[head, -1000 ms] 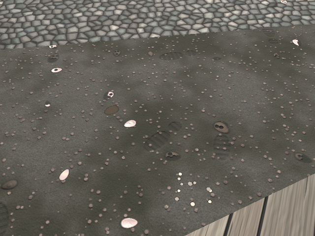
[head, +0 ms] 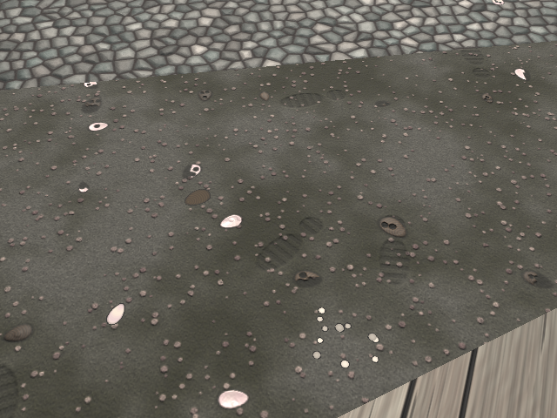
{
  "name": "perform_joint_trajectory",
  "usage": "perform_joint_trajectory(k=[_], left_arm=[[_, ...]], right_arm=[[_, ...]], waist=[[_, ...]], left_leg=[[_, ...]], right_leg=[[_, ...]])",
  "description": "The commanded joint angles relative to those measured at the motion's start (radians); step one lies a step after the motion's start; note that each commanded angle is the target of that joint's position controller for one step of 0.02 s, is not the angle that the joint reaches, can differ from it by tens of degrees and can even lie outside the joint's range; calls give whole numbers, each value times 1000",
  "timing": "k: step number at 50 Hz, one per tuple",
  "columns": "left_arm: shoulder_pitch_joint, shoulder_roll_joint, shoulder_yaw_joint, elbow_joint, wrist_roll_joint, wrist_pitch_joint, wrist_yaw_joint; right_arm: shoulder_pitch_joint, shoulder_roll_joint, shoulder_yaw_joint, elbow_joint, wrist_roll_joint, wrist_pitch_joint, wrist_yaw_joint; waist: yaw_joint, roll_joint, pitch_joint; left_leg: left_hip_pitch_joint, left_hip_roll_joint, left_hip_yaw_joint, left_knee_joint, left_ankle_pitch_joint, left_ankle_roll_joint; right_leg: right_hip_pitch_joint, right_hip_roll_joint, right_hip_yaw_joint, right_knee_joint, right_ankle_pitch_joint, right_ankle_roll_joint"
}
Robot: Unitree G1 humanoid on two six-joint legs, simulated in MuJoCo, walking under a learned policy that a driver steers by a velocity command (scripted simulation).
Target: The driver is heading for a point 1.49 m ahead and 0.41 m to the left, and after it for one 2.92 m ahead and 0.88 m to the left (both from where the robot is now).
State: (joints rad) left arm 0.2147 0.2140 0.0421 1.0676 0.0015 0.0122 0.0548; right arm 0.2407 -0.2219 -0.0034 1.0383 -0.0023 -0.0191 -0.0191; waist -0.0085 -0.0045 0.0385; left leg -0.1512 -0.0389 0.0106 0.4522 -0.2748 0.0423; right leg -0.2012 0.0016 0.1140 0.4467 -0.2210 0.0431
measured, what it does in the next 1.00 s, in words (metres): walks ahead: right foot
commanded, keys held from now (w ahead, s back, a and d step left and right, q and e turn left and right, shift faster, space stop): no key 0.26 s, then w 0.46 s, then w+q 0.28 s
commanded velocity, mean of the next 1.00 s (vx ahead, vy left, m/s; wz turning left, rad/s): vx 0.26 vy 0.00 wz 0.07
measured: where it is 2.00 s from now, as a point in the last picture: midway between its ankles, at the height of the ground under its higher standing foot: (243, 312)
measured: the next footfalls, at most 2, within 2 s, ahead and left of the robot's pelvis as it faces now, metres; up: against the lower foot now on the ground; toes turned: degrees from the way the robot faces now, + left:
right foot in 0.60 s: +0.13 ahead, -0.16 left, +0.00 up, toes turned -2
left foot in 1.10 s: +0.48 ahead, +0.07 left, +0.00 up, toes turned +11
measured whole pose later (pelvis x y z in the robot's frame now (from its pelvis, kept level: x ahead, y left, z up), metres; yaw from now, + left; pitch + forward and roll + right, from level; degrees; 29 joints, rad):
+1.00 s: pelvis +0.25 -0.06 -0.01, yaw +6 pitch +2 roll -1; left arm 0.43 0.21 0.02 1.08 0.01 -0.10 0.02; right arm 0.06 -0.24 -0.03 0.84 0.03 -0.07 0.05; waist 0.07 0.04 0.02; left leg -0.68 0.06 0.02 0.63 0.06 0.07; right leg 0.17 0.05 -0.14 0.14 -0.34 -0.03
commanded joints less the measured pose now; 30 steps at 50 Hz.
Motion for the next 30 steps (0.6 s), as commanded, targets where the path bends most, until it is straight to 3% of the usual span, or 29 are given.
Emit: perform_joint_trajectory(k=[1, 13, 15, 16, 17, 18, 20, 23, 26, 28, 29, 30], left_arm=[[24, 100, 13, -10, 0, -7, 3], [39, 92, 0, 32, -2, -8, 4], [52, 72, -5, 42, -5, -6, 6], [38, 76, -4, 34, -8, -9, 6], [7, 82, -4, 14, -10, -19, 3], [-31, 84, -6, -11, -11, -36, -3], [-72, 93, 0, -36, -23, -65, -22], [-70, 91, 7, -42, -34, -101, -43], [-38, 66, 6, -30, -34, -114, -56], [98, 80, 20, 26, -34, -105, -56], [181, 97, 30, 48, -35, -101, -51], [292, 171, 48, 58, -29, -102, -42]], right_arm=[[41, -105, -17, -21, 0, -6, -3], [83, -91, -14, -4, 1, -4, -4], [107, -101, -18, 8, 5, 0, -9], [114, -144, -33, 4, 14, 2, -14], [143, -178, -44, 3, 20, 2, -18], [156, -209, -57, -1, 22, -4, -21], [164, -197, -63, -9, 8, -26, -20], [135, -162, -60, -38, 28, -42, -12], [126, -193, -68, -47, 37, -32, -7], [121, -193, -66, -56, 40, -27, -4], [103, -169, -56, -65, 36, -32, -1], [69, -96, -34, -89, 22, -40, 9]], waist=[[0, 8, 3], [1, 7, 10], [-5, 36, 1], [-16, 83, 25], [-33, 133, 57], [-46, 171, 98], [-49, 147, 152], [-25, 84, 115], [5, 114, 58], [63, 89, 24], [107, 59, 5], [153, -127, -26]], left_leg=[[-55, 73, -73, -111, 115, 12], [-51, 70, -72, -113, 128, 13], [-50, 70, -94, -157, -163, 31], [-57, 107, -159, -196, -348, 67], [-49, 195, -281, -261, -505, 120], [-64, 303, -413, -324, -567, 179], [-20, 397, -522, -370, -466, 241], [73, 335, -376, -339, -263, 180], [-54, 240, -209, -276, -170, 147], [-198, 202, -171, -184, -179, 132], [-262, 172, -138, -81, -122, 107], [-373, 81, -18, 264, -81, 40]], right_leg=[[22, -14, -3, -43, 150, -29], [10, -15, -11, -47, 140, -27], [-9, 26, -61, -1, -40, -30], [-72, 59, -103, 78, -168, -35], [-169, 60, -124, 171, -223, -42], [-238, 19, -122, 279, -215, -51], [-399, -56, -76, 470, -265, -69], [-423, -96, -86, 365, -222, -88], [-142, -29, -182, 138, -91, -70], [102, 31, -228, 61, 15, -56], [210, 18, -193, 30, -6, -69], [313, -176, 84, -107, -144, -132]])
Over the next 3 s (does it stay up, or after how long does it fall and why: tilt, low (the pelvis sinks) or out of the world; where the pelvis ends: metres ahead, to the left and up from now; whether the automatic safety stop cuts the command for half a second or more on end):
stays up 1.26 0.39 0.00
